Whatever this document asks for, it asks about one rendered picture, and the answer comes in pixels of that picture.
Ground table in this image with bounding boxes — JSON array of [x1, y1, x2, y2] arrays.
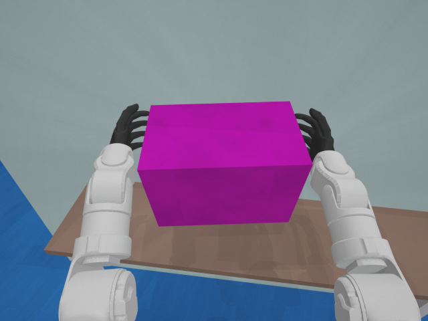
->
[[44, 182, 428, 318]]

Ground left robot hand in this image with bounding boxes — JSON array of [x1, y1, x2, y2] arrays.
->
[[110, 104, 149, 151]]

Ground carton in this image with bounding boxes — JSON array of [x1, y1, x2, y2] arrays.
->
[[137, 101, 313, 227]]

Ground robot right forearm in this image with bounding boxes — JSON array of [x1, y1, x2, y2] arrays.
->
[[310, 150, 421, 321]]

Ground robot right upper arm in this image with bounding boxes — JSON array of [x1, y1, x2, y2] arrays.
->
[[334, 274, 420, 321]]

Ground robot left forearm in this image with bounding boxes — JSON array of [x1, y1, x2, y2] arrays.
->
[[58, 143, 135, 321]]

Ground robot left upper arm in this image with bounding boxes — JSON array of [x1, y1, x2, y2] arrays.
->
[[60, 268, 138, 321]]

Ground right robot hand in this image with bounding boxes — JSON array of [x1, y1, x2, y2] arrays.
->
[[295, 108, 335, 162]]

